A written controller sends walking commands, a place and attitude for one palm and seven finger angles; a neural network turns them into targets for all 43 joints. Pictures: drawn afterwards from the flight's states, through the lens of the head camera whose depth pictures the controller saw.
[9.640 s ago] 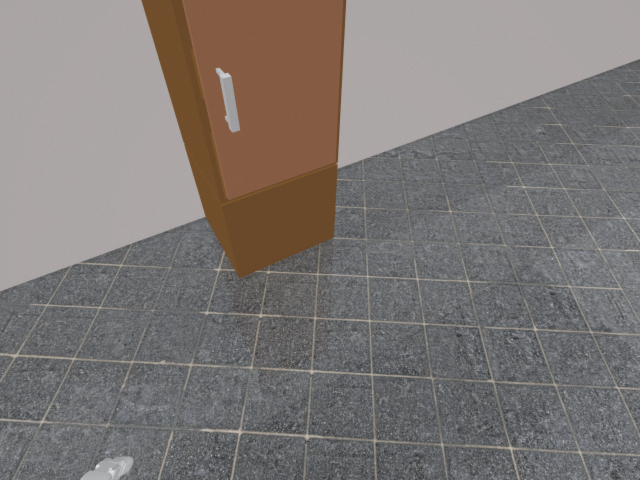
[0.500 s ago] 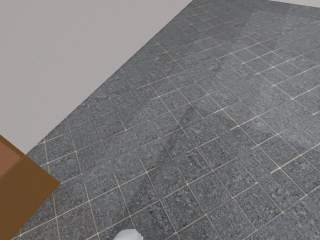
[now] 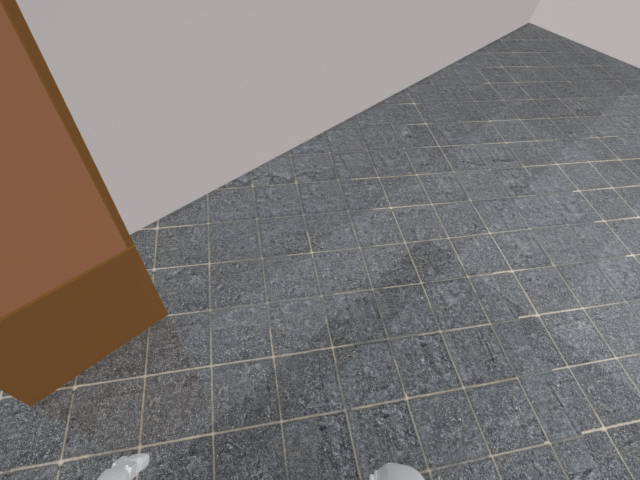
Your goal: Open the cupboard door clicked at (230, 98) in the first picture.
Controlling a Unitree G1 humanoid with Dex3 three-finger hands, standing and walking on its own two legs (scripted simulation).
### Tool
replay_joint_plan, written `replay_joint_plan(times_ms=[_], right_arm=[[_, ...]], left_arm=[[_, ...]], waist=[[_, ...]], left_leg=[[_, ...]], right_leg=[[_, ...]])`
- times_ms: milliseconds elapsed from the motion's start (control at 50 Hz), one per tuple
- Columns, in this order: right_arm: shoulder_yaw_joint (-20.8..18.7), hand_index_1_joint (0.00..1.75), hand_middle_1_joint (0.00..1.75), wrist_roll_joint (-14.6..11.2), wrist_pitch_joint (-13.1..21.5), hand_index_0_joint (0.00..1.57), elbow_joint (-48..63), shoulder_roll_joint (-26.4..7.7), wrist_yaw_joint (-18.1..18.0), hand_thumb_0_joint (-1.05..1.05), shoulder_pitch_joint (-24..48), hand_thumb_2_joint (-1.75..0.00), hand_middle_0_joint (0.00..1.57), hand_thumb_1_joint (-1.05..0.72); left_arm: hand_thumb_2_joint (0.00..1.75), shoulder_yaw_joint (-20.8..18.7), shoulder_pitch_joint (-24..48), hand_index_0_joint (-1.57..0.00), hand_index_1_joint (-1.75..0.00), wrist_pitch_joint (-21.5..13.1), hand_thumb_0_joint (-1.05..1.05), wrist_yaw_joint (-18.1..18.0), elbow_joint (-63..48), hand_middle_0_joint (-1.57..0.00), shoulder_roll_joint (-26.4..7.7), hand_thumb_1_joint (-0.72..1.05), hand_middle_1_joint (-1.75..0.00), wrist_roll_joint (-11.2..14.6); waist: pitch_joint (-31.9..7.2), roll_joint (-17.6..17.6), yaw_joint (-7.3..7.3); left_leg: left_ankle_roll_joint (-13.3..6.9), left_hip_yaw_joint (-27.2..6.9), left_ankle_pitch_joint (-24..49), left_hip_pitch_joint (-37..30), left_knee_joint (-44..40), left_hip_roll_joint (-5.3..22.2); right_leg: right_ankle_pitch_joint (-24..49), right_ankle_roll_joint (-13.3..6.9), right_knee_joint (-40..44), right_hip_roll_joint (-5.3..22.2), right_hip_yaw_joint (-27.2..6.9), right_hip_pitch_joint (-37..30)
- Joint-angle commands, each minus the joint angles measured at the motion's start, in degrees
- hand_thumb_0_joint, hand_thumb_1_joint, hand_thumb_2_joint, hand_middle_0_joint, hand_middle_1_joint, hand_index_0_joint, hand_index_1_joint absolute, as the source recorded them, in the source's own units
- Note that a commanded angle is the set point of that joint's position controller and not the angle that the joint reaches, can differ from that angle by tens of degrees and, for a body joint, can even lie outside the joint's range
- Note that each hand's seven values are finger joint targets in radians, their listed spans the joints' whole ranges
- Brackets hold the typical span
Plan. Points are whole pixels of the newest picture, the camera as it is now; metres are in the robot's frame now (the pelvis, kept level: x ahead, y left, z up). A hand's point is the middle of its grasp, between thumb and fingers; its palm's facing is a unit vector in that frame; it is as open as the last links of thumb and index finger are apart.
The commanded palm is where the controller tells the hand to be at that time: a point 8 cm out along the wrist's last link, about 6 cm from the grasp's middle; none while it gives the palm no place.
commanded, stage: turn to face it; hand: left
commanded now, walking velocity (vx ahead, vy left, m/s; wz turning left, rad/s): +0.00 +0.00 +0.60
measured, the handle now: out of the picture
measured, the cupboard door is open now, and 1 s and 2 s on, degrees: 0 0 0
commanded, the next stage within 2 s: take the last steps up to it in 1.24 s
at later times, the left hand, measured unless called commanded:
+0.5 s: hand out of the picture +0.04 +0.15 -0.14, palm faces +0.28 -0.91 -0.29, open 7.4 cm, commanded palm none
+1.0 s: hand out of the picture -0.12 +0.21 -0.18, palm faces +0.59 -0.77 -0.24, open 7.4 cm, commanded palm none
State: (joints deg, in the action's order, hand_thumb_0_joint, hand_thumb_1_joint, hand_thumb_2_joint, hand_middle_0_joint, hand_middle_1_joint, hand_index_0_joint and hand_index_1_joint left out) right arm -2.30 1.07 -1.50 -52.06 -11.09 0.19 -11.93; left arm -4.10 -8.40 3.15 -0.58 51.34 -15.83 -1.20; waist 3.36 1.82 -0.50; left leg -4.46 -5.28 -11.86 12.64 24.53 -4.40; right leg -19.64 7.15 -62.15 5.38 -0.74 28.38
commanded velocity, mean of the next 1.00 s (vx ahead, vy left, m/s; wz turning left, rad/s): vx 0.00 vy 0.00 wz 0.52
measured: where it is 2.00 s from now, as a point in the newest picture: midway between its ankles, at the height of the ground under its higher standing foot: outside the picture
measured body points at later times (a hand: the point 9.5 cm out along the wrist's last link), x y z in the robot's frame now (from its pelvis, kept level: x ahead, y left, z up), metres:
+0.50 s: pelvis +0.00 -0.07 +0.00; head +0.02 -0.10 +0.44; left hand +0.03 +0.19 -0.12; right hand +0.10 -0.32 -0.17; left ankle -0.07 +0.09 -0.64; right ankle +0.01 -0.17 -0.75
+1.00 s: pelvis -0.04 -0.01 +0.00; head -0.03 +0.03 +0.44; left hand -0.15 +0.25 -0.16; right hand +0.20 -0.15 -0.12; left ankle -0.07 +0.07 -0.75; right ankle +0.04 -0.16 -0.65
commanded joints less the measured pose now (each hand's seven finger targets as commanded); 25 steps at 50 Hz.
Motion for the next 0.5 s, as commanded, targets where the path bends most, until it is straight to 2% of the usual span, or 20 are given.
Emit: replay_joint_plan(times_ms=[0, 40, 80, 120, 160, 180, 200, 220, 240, 260, 280, 300, 320, 340, 360, 420, 480], right_arm=[[-4.06, 0.30, 0.30, 0.09, 0.93, 0.20, 2.41, -13.14, -1.00, 0.00, -4.77, -0.90, 0.20, -0.90], [-4.20, 0.30, 0.30, 0.25, 0.82, 0.20, 2.06, -13.08, -1.09, 0.00, -5.90, -0.90, 0.20, -0.90], [-4.24, 0.30, 0.30, 0.37, 0.58, 0.20, 2.04, -13.13, -1.17, 0.00, -5.66, -0.90, 0.20, -0.90], [-4.45, 0.30, 0.30, 0.42, 0.29, 0.20, 2.21, -13.44, -1.14, 0.00, -4.79, -0.90, 0.20, -0.90], [-4.57, 0.30, 0.30, 0.38, 0.08, 0.20, 2.34, -13.14, -1.00, 0.00, -3.91, -0.90, 0.20, -0.90], [-4.62, 0.30, 0.30, 0.21, 0.00, 0.20, 2.37, -13.11, -0.88, 0.00, -3.13, -0.90, 0.20, -0.90], [-4.61, 0.30, 0.30, -0.15, -0.03, 0.20, 2.42, -12.51, -0.76, 0.00, -2.65, -0.90, 0.20, -0.90], [-4.41, 0.30, 0.30, -0.69, 0.05, 0.20, 2.37, -10.47, -0.46, 0.00, -3.32, -0.90, 0.20, -0.90], [-3.83, 0.30, 0.30, -1.23, 0.13, 0.20, 2.97, -6.77, -0.26, 0.00, -5.37, -0.90, 0.20, -0.90], [-4.46, 0.30, 0.30, -0.30, -0.17, 0.20, 3.75, -9.13, -0.49, 0.00, -4.37, -0.90, 0.20, -0.90], [-4.77, 0.30, 0.30, 0.14, -0.71, 0.20, 3.57, -9.40, -0.19, 0.00, -4.62, -0.90, 0.20, -0.90], [-4.69, 0.30, 0.30, 0.34, -1.41, 0.20, 1.88, -8.74, 0.09, 0.00, -5.40, -0.90, 0.20, -0.90], [-4.69, 0.30, 0.30, 0.37, -1.77, 0.20, 0.80, -8.80, 0.46, 0.00, -5.35, -0.90, 0.20, -0.90], [-4.76, 0.30, 0.30, 0.27, -1.85, 0.20, 0.46, -8.57, 0.92, 0.00, -6.12, -0.90, 0.20, -0.90], [-4.46, 0.30, 0.30, 0.25, -1.98, 0.20, 0.25, -8.09, 1.12, 0.00, -6.12, -0.90, 0.20, -0.90], [-4.30, 0.30, 0.30, 0.23, -2.48, 0.20, 0.81, -8.15, 1.32, 0.00, -3.70, -0.90, 0.20, -0.90], [-3.93, 0.30, 0.30, 0.16, -2.61, 0.20, 1.63, -7.90, 1.42, 0.00, -0.38, -0.90, 0.20, -0.90]], left_arm=[[0.90, -0.85, 4.50, -0.20, -0.30, -1.54, 0.00, -0.85, -6.29, -0.20, -4.65, 0.90, -0.30, 0.46], [0.90, -0.59, 6.31, -0.20, -0.30, -1.70, 0.00, -0.92, -7.09, -0.20, -4.31, 0.90, -0.30, 0.65], [0.90, -0.36, 6.01, -0.20, -0.30, -1.76, 0.00, -1.10, -7.58, -0.20, -3.63, 0.90, -0.30, 0.90], [0.90, -0.07, 4.68, -0.20, -0.30, -1.94, 0.00, -1.23, -7.51, -0.20, -3.16, 0.90, -0.30, 1.20], [0.90, -0.11, 2.53, -0.20, -0.30, -2.24, 0.00, -1.38, -7.15, -0.20, -3.33, 0.90, -0.30, 1.49], [0.90, -0.26, 0.74, -0.20, -0.30, -2.39, 0.00, -1.46, -6.78, -0.20, -3.56, 0.90, -0.30, 1.60], [0.90, -0.38, -1.35, -0.20, -0.30, -2.79, 0.00, -1.60, -6.27, -0.20, -4.10, 0.90, -0.30, 1.56], [0.90, -0.83, -3.13, -0.20, -0.30, -3.33, 0.00, -1.81, -5.82, -0.20, -6.36, 0.90, -0.30, 1.35], [0.90, -1.74, -3.11, -0.20, -0.30, -3.88, 0.00, -2.37, -6.18, -0.20, -11.41, 0.90, -0.30, 0.50], [0.90, -1.64, -3.57, -0.20, -0.30, -3.43, 0.00, -2.39, -6.42, -0.20, -12.32, 0.90, -0.30, 0.23], [0.90, -1.01, -1.32, -0.20, -0.30, -3.08, 0.00, -2.34, -7.27, -0.20, -10.76, 0.90, -0.30, 0.34], [0.90, -0.90, 1.70, -0.20, -0.30, -3.50, 0.00, -2.28, -7.46, -0.20, -8.10, 0.90, -0.30, 0.56], [0.90, -0.43, 2.82, -0.20, -0.30, -3.54, 0.00, -1.99, -7.37, -0.20, -6.70, 0.90, -0.30, 0.70], [0.90, 0.10, 3.96, -0.20, -0.30, -3.50, 0.00, -1.85, -7.55, -0.20, -5.22, 0.90, -0.30, 0.74], [0.90, 0.28, 3.24, -0.20, -0.30, -3.87, 0.00, -1.65, -7.20, -0.20, -4.55, 0.90, -0.30, 0.66], [0.90, 0.10, -1.66, -0.20, -0.30, -4.01, 0.00, -1.56, -5.68, -0.20, -5.07, 0.90, -0.30, 0.45], [0.90, -0.52, -3.54, -0.20, -0.30, -3.83, 0.00, -1.67, -4.85, -0.20, -6.12, 0.90, -0.30, 0.03]], waist=[[-5.40, -9.43, -2.44], [-5.55, -9.54, -2.96], [-6.48, -9.77, -2.59], [-7.59, -9.79, -1.92], [-8.12, -10.03, -0.99], [-8.42, -10.15, -0.12], [-9.01, -8.70, 1.10], [-10.25, -4.20, 1.70], [-11.09, 12.33, 1.63], [-9.14, 10.65, 1.77], [-5.95, 5.23, 0.32], [-4.23, 6.79, -1.28], [-2.14, 6.73, -1.79], [-0.80, 6.44, -2.83], [-0.37, 6.97, -2.62], [-0.17, 9.67, -0.73], [0.17, 8.92, 0.18]], left_leg=[[-5.44, -18.79, 23.37, -9.56, -4.70, 15.93], [-6.13, -21.08, 25.39, -9.51, -3.79, 16.03], [-6.54, -22.75, 26.76, -8.93, -2.71, 15.71], [-6.11, -23.52, 27.77, -6.90, -1.66, 14.84], [-4.72, -24.15, 28.65, -3.36, -0.39, 13.01], [-3.52, -23.69, 26.15, -1.18, 0.27, 11.84], [-1.66, -22.47, 21.69, 2.21, 2.30, 10.15], [1.41, -19.51, 10.99, 9.26, 5.83, 7.56], [5.84, -8.53, -12.22, 21.64, 18.14, 0.67], [7.21, -2.45, -22.55, 21.59, 30.50, -1.24], [6.96, -2.95, -19.89, 20.05, 38.69, 0.50], [7.31, -3.00, -16.85, 20.72, 42.21, 2.29], [7.79, -1.33, -13.66, 20.65, 44.90, 3.31], [8.14, -0.41, -10.69, 20.35, 45.95, 4.18], [8.65, 1.02, -8.88, 20.58, 46.79, 4.40], [9.51, 2.35, -7.37, 21.11, 46.72, 4.97], [9.91, 3.87, -9.01, 20.70, 42.21, 6.14]], right_leg=[[-2.87, -0.41, 3.60, -0.82, -1.45, 4.65], [-4.77, -0.76, 6.69, -1.68, -1.66, 3.66], [-5.92, -1.21, 10.81, -2.73, -1.91, 1.25], [-5.90, -1.94, 16.58, -4.14, -1.51, -3.78], [-3.18, -2.66, 24.29, -5.71, -0.84, -10.51], [0.36, -2.94, 28.92, -5.92, -0.43, -14.34], [6.35, -3.06, 36.64, -5.15, -0.31, -20.24], [10.50, -4.20, 42.87, -0.29, -4.22, -29.50], [13.48, -9.49, 46.39, 15.94, -19.97, -38.42], [17.93, -15.64, 46.29, 24.60, -23.89, -28.85], [15.82, -16.95, 46.23, 22.02, -18.53, -21.72], [13.65, -15.12, 47.08, 18.11, -14.54, -19.78], [14.02, -13.92, 46.45, 14.97, -10.90, -18.03], [17.03, -12.57, 45.18, 12.64, -6.12, -17.15], [20.99, -12.14, 44.47, 11.57, -2.72, -17.71], [22.66, -12.02, 44.17, 11.49, -0.15, -19.28], [21.02, -13.11, 43.96, 13.23, 1.20, -20.41]])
